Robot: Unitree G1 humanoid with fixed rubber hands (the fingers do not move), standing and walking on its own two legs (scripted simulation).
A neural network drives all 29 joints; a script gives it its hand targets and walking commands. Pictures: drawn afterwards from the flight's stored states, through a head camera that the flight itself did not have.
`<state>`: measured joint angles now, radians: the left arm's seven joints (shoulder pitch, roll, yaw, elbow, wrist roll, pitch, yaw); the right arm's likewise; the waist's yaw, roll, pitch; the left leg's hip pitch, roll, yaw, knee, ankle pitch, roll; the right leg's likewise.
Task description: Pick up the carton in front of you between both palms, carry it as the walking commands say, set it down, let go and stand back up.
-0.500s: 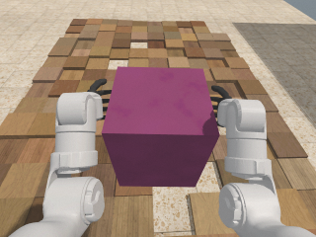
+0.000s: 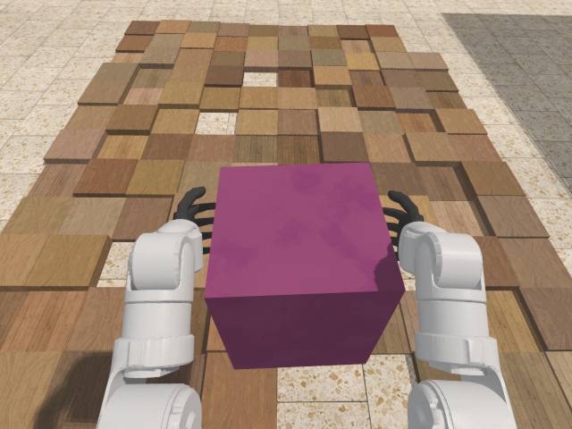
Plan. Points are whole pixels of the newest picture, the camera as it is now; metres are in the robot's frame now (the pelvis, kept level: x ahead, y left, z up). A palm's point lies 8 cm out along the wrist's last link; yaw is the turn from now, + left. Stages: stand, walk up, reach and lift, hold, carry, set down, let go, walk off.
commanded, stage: carry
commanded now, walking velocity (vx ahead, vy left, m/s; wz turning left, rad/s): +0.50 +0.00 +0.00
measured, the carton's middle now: (297, 271) +0.35 +0.00 +0.01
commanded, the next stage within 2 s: none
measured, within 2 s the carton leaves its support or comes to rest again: neither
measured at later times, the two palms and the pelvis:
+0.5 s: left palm (222, 87) +0.67 +0.15 +0.11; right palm (383, 106) +0.64 -0.15 +0.11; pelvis +0.30 +0.03 +0.00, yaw +0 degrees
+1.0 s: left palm out of the picture +0.95 +0.13 +0.17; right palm (377, 2) +0.97 -0.17 +0.16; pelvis +0.60 -0.04 +0.02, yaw +0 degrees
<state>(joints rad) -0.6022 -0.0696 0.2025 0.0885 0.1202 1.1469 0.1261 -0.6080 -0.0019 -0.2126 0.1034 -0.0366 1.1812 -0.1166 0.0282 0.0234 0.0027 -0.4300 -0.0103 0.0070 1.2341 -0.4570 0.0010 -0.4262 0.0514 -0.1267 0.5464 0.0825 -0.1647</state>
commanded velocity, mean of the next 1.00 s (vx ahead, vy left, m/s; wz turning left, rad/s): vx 0.50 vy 0.00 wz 0.00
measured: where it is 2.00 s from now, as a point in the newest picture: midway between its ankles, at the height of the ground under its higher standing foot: (298, 193)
